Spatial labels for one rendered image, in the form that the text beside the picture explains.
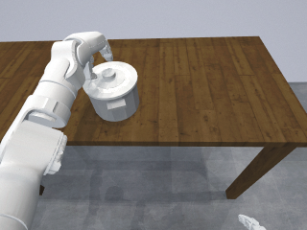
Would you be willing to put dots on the left robot hand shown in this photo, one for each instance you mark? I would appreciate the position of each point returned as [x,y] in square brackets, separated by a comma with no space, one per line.
[97,43]

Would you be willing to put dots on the lid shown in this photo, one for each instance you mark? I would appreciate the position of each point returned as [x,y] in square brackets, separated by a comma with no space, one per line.
[100,89]

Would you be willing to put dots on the pot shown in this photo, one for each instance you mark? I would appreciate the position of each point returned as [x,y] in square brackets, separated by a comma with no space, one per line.
[119,109]

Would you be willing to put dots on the robot left upper arm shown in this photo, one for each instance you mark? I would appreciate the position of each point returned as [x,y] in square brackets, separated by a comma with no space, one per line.
[34,151]

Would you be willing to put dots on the robot left forearm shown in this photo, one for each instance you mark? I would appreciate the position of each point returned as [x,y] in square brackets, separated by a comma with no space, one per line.
[57,89]

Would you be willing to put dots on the knob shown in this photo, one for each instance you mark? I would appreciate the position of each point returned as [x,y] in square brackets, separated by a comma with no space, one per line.
[108,74]

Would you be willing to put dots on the right robot hand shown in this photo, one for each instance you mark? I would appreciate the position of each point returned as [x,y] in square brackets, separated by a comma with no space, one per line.
[250,223]

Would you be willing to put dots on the table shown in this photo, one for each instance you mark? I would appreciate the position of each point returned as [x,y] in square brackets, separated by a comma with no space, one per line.
[220,91]

